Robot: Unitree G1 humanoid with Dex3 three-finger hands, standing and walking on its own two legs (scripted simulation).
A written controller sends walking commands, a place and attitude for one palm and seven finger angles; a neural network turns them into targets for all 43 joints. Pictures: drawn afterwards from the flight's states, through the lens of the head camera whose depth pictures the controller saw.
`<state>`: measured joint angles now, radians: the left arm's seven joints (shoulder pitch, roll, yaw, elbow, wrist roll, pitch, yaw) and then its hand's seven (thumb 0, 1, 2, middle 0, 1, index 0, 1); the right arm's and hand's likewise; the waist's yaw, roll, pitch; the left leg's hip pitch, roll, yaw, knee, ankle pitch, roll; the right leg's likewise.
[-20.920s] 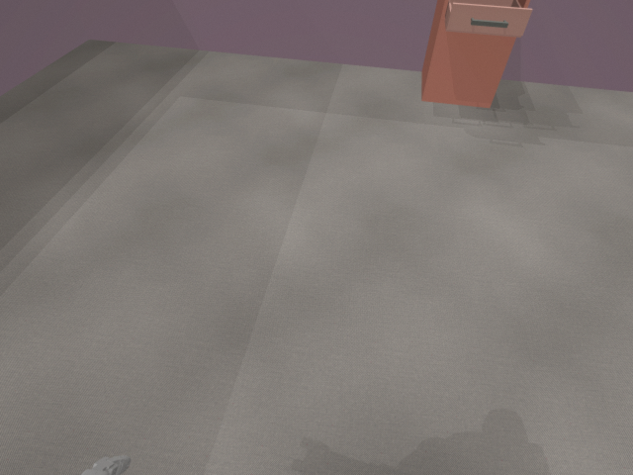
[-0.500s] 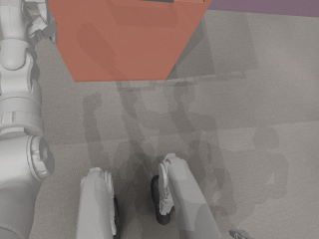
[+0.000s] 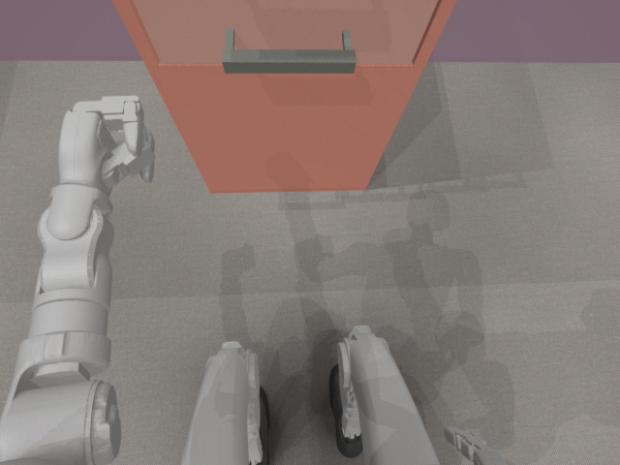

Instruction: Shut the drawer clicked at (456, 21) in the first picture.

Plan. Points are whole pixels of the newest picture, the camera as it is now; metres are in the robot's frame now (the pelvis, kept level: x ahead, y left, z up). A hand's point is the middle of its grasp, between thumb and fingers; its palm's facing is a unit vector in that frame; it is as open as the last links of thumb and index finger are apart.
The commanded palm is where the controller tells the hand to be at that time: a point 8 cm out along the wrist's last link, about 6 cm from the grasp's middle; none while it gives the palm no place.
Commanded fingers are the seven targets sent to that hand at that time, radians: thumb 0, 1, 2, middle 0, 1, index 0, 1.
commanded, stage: draw the hand back to the body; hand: left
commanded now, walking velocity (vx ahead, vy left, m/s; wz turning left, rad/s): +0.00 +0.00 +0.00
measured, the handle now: (289, 49) +0.65 +0.00 -0.01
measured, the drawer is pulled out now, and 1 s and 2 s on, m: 0.00 0.00 0.00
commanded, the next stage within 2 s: step back with the hand held close in 1.12 s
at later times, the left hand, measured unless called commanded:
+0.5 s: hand out of the picture +0.34 +0.22 +0.19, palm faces +0.17 -0.94 -0.31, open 3.3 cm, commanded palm +0.30 +0.26 +0.22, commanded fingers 0.00 0.90 0.90 -1.40 -1.60 -1.40 -1.60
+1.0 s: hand out of the picture +0.25 +0.25 +0.38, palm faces +0.45 -0.77 -0.45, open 3.3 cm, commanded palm +0.20 +0.29 +0.37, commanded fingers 0.00 0.90 0.90 -1.40 -1.60 -1.40 -1.60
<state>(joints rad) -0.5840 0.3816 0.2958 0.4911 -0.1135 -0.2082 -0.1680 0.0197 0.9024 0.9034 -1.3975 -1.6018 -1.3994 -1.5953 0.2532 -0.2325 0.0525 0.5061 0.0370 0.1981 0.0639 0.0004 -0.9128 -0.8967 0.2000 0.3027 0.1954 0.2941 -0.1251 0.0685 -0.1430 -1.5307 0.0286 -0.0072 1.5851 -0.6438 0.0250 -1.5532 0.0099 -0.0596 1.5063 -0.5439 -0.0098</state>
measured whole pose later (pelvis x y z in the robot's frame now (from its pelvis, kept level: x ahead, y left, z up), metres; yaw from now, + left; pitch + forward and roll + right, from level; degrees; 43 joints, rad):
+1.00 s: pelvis +0.09 +0.00 +0.19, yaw +3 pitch -1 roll -1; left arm 0.55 0.38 0.32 -0.56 -0.08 -0.05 0.10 0.02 0.90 0.90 -1.40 -1.60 -1.40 -1.59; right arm 0.22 -0.24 0.02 0.57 0.02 -0.09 -0.08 0.01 -0.91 -0.90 0.20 0.30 0.20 0.29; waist 0.08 0.10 -0.06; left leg -0.14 0.00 0.00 0.51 -0.36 0.01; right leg -0.17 0.01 -0.05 0.49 -0.31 -0.01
